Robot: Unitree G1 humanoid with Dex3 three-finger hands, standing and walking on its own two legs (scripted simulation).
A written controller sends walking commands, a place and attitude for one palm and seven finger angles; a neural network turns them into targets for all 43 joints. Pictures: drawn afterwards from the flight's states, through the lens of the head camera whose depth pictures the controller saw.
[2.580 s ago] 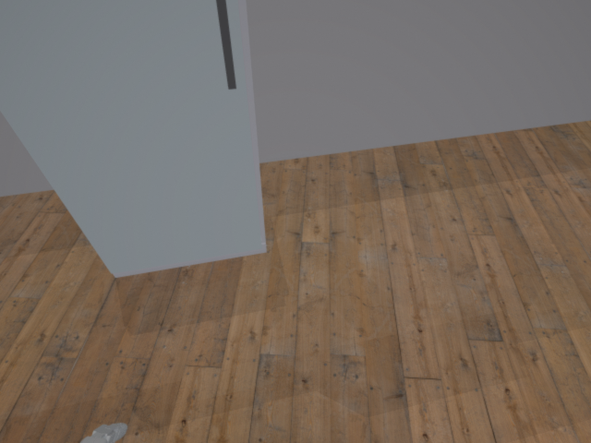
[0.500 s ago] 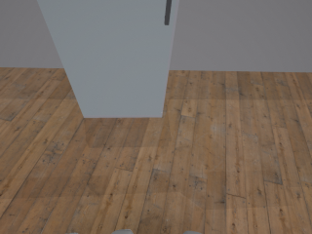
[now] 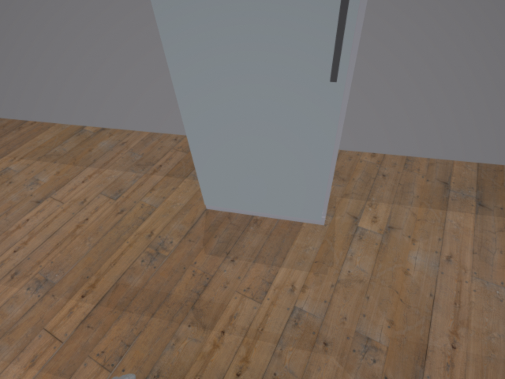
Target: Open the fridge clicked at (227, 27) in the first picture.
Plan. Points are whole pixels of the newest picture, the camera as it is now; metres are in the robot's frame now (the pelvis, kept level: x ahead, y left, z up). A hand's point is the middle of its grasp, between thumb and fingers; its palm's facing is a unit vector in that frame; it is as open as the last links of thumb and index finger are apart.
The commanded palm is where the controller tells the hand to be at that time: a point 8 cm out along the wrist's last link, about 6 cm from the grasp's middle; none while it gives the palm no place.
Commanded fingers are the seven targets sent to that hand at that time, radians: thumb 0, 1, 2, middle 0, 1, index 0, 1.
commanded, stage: walk to a spot facing it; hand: right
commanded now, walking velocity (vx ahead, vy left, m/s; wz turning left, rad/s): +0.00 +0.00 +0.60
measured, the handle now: out of the picture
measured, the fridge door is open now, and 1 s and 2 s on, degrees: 0 0 0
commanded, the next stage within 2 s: turn to face it in 1.16 s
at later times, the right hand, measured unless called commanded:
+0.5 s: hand (322, 333) +0.25 -0.12 -0.17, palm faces -0.33 +0.92 -0.21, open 7.3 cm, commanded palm none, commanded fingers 0.00 -0.90 -0.90 0.20 0.30 0.20 0.30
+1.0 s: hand (337, 298) +0.33 -0.16 -0.18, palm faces -0.52 +0.84 -0.17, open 7.3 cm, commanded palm none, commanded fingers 0.00 -0.90 -0.90 0.20 0.30 0.20 0.30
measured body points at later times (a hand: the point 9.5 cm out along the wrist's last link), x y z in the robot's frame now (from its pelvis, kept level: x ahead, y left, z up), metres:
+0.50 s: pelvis +0.06 +0.02 -0.02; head +0.12 +0.03 +0.43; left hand -0.05 +0.24 -0.17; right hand +0.27 -0.17 -0.16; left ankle +0.07 +0.13 -0.74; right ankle +0.01 -0.11 -0.67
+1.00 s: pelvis +0.16 -0.02 +0.01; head +0.21 -0.04 +0.45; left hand +0.07 +0.21 -0.12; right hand +0.35 -0.20 -0.16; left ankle +0.06 +0.10 -0.63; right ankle +0.19 -0.10 -0.74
